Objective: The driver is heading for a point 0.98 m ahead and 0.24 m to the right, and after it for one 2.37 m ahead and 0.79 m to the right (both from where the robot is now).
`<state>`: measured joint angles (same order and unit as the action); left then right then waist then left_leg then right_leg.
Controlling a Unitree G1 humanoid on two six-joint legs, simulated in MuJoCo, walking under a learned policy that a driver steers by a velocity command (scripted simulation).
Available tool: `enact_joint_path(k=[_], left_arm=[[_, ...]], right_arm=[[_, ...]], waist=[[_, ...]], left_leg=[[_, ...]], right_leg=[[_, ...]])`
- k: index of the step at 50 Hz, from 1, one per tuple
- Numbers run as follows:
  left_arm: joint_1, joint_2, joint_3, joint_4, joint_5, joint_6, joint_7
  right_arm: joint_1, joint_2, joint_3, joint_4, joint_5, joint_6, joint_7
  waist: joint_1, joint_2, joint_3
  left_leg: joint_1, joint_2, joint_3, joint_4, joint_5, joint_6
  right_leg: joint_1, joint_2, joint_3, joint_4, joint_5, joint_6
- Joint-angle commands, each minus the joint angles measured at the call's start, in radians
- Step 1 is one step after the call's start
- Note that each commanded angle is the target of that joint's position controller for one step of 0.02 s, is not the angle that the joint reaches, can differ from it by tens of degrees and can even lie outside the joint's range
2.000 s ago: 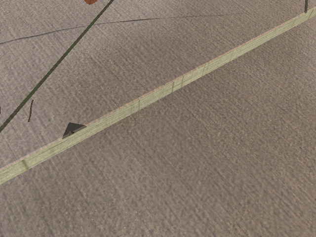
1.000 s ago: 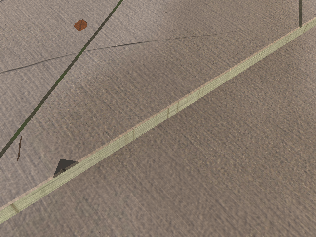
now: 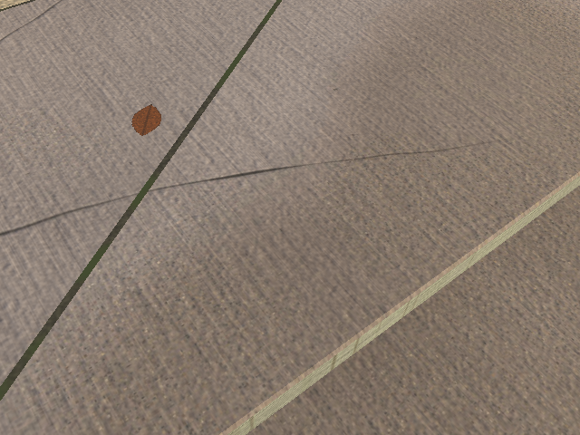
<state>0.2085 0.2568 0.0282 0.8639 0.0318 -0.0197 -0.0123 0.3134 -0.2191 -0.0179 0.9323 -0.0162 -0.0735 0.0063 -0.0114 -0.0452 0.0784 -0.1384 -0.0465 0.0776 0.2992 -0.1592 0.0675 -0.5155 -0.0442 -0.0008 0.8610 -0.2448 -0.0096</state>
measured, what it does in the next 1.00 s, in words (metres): steps on the spot: right foot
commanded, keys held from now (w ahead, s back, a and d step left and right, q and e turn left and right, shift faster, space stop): no key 1.00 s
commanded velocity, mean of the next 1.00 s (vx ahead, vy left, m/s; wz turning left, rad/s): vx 0.04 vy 0.00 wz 0.00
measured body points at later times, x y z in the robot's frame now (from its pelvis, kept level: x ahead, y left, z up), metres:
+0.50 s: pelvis +0.08 -0.04 -0.01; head +0.09 -0.05 +0.44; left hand +0.18 +0.22 -0.14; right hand +0.09 -0.29 -0.16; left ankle +0.01 +0.08 -0.75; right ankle +0.12 -0.11 -0.75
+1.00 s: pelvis +0.07 -0.05 -0.01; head +0.08 -0.05 +0.44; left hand +0.17 +0.21 -0.15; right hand +0.07 -0.29 -0.17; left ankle +0.01 +0.08 -0.75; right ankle +0.12 -0.11 -0.75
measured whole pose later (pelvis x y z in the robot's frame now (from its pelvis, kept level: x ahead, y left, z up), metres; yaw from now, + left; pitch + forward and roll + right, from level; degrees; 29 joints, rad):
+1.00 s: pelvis +0.07 -0.05 -0.01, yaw +0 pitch -1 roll +1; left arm 0.09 0.22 0.04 1.04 0.00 0.01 0.04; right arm 0.27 -0.19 -0.04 1.12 -0.01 -0.01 -0.06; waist 0.00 -0.01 0.03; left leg -0.10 0.02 0.03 0.42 -0.31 -0.02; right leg -0.27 0.06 -0.06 0.43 -0.14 -0.09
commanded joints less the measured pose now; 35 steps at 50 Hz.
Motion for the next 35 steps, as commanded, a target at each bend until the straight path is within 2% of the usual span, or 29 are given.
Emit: enact_joint_path(k=[1,4,6,7,8,9,10,11,13,14,16,17,18,19,20,22,35], left_arm=[[0.069,0.026,-0.001,-0.007,-0.007,0.003,0.01],[0.054,0.032,0.0,0.005,-0.008,-0.001,0.024],[0.089,0.027,0.0,0.03,-0.001,-0.012,0.03],[0.11,0.062,0.006,0.042,0.005,-0.025,0.034],[0.136,0.128,0.017,0.045,0.007,-0.036,0.038],[0.101,0.125,0.013,0.044,-0.015,-0.026,0.039],[0.077,0.081,0.003,0.044,-0.022,-0.016,0.038],[0.041,0.063,-0.003,0.043,-0.019,-0.01,0.039],[-0.019,0.045,-0.012,0.043,-0.017,0.001,0.044],[-0.018,0.048,-0.01,0.052,-0.021,0.003,0.046],[0.022,0.056,-0.003,0.078,-0.029,0.0,0.046],[-0.092,0.135,0.029,0.037,-0.054,-0.005,0.044],[-0.096,0.108,0.025,0.036,-0.052,-0.007,0.047],[-0.079,0.083,0.023,0.047,-0.048,-0.005,0.048],[-0.067,0.068,0.022,0.058,-0.045,-0.002,0.048],[-0.059,0.061,0.025,0.074,-0.042,0.003,0.047],[-0.134,0.081,0.036,0.108,-0.035,0.016,0.049]], right_arm=[[0.005,-0.122,-0.02,-0.013,-0.002,-0.006,-0.004],[0.018,-0.125,-0.022,0.021,0.001,0.004,-0.009],[-0.015,-0.118,-0.02,0.032,0.011,0.014,-0.016],[0.008,-0.101,-0.015,0.039,0.002,0.016,-0.02],[0.068,-0.084,-0.012,0.042,-0.012,0.02,-0.024],[0.18,-0.018,0.002,0.091,0.009,0.039,-0.029],[0.164,-0.049,-0.003,0.112,0.007,0.058,-0.04],[0.126,-0.062,-0.008,0.112,0.003,0.07,-0.044],[0.078,-0.058,-0.004,0.12,-0.001,0.078,-0.039],[0.068,-0.058,-0.001,0.127,-0.006,0.076,-0.038],[0.057,-0.06,0.0,0.154,-0.003,0.073,-0.04],[-0.014,-0.11,-0.015,0.123,0.017,0.074,-0.045],[-0.014,-0.11,-0.016,0.126,0.01,0.072,-0.049],[-0.001,-0.09,-0.014,0.135,0.008,0.071,-0.051],[0.01,-0.074,-0.012,0.144,0.007,0.072,-0.052],[0.011,-0.067,-0.014,0.152,0.007,0.074,-0.055],[-0.02,-0.083,-0.028,0.162,0.009,0.069,-0.064]], waist=[[0.02,0.167,-0.111],[0.012,0.153,-0.104],[0.044,0.113,-0.088],[0.042,0.048,-0.095],[0.007,-0.045,-0.124],[-0.025,-0.154,-0.17],[-0.01,-0.129,-0.142],[-0.016,-0.114,-0.103],[-0.031,-0.09,-0.072],[-0.024,-0.079,-0.061],[0.004,0.005,-0.044],[0.002,0.001,-0.041],[0.005,0.017,-0.088],[0.008,0.028,-0.098],[0.01,0.036,-0.097],[0.013,0.043,-0.089],[0.009,0.038,-0.069]], left_leg=[[0.007,0.217,-0.055,-0.016,0.749,0.111],[0.015,0.245,-0.091,0.029,0.652,0.103],[-0.023,0.23,-0.108,0.087,0.467,0.068],[-0.058,0.192,-0.109,0.13,0.306,0.027],[-0.099,0.128,-0.078,0.193,0.02,-0.004],[-0.058,0.053,-0.049,0.232,-0.247,-0.022],[-0.048,0.043,-0.059,0.225,-0.29,-0.026],[-0.037,0.043,-0.067,0.194,-0.257,-0.026],[0.019,0.068,-0.092,0.085,-0.12,-0.03],[0.033,0.091,-0.111,0.048,-0.072,-0.036],[0.016,0.106,-0.119,0.034,-0.035,-0.047],[-0.053,0.082,-0.086,0.052,-0.065,-0.062],[-0.061,0.086,-0.09,0.044,-0.066,-0.066],[-0.061,0.087,-0.092,0.038,-0.062,-0.068],[-0.061,0.088,-0.092,0.036,-0.051,-0.069],[-0.062,0.089,-0.089,0.039,-0.037,-0.069],[-0.078,0.096,-0.084,0.043,-0.086,-0.063]], right_leg=[[0.152,0.018,-0.045,-0.135,0.093,0.002],[0.208,0.022,-0.04,-0.23,0.096,-0.021],[0.315,0.022,-0.035,-0.391,0.189,-0.042],[0.406,-0.038,0.032,-0.468,0.369,-0.049],[0.482,-0.175,0.152,-0.445,0.659,-0.068],[0.449,-0.268,0.239,-0.461,0.741,-0.188],[0.402,-0.266,0.283,-0.5,0.602,-0.217],[0.353,-0.229,0.266,-0.532,0.455,-0.195],[0.293,-0.151,0.197,-0.563,0.228,-0.116],[0.288,-0.12,0.17,-0.565,0.167,-0.084],[0.341,-0.083,0.134,-0.548,0.203,-0.068],[0.367,-0.03,0.102,-0.497,0.214,-0.065],[0.404,-0.039,0.103,-0.484,0.247,-0.076],[0.415,-0.042,0.102,-0.48,0.274,-0.085],[0.419,-0.043,0.102,-0.475,0.3,-0.091],[0.418,-0.042,0.097,-0.467,0.331,-0.099],[0.385,-0.033,0.102,-0.506,0.177,-0.105]])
